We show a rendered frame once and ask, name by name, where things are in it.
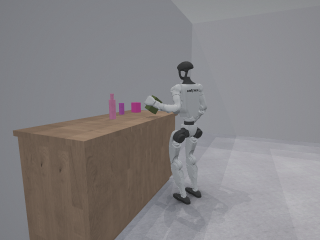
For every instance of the robot right upper arm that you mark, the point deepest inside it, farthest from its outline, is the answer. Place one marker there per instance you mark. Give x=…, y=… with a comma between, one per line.
x=202, y=100

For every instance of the table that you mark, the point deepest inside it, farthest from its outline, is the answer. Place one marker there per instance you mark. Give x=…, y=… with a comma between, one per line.
x=87, y=179

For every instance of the left robot hand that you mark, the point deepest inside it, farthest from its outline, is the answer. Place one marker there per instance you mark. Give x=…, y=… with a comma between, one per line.
x=149, y=101

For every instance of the sponge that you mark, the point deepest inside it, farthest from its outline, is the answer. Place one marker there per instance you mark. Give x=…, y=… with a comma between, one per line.
x=151, y=108

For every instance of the robot left shin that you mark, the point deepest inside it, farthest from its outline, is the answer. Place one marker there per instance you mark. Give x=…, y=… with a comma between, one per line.
x=178, y=176

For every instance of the robot left forearm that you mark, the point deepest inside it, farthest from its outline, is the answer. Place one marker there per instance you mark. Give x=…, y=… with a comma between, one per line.
x=164, y=107

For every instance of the robot left foot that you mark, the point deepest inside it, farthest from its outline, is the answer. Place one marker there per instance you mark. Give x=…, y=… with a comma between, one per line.
x=185, y=200

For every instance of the robot right forearm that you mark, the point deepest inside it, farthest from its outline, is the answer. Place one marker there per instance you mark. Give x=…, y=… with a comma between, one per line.
x=198, y=116

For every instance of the robot left upper arm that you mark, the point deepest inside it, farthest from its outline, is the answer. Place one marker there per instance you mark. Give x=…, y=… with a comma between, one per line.
x=176, y=98

